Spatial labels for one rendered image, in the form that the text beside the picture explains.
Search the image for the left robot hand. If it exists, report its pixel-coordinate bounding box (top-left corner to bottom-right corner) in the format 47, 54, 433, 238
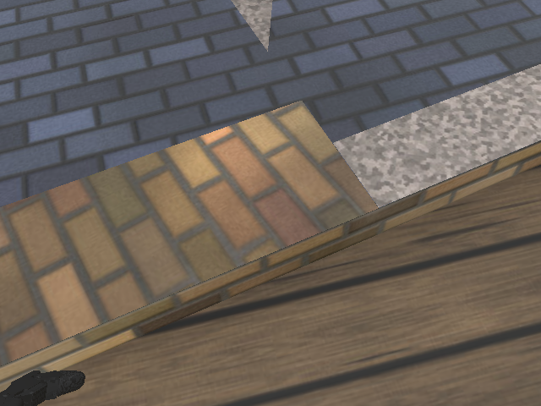
0, 370, 85, 406

